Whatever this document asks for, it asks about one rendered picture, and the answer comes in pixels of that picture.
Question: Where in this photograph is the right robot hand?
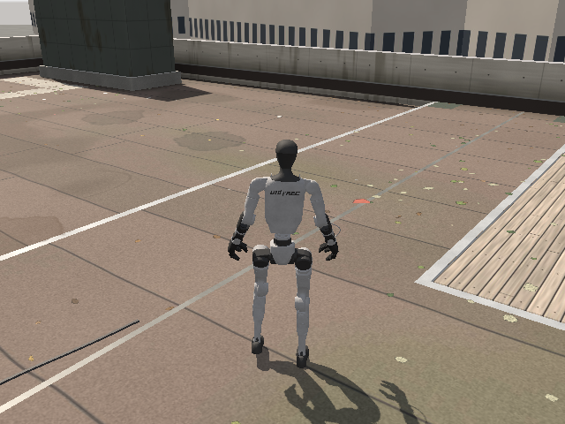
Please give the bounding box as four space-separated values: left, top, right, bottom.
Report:
319 242 339 261

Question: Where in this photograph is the left robot hand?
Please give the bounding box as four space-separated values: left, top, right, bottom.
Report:
228 240 248 261

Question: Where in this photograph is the robot left forearm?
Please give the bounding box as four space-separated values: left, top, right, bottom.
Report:
231 211 250 245

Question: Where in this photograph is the robot right forearm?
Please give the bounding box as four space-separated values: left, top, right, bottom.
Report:
319 214 336 246

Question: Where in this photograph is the robot right upper arm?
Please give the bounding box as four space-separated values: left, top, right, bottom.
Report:
304 178 328 227

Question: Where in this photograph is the robot left upper arm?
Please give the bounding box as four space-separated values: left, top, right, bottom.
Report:
241 177 267 225

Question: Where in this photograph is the robot left shin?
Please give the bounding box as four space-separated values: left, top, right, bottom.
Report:
252 282 266 343

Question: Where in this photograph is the robot left foot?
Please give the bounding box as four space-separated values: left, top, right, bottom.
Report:
252 335 264 354

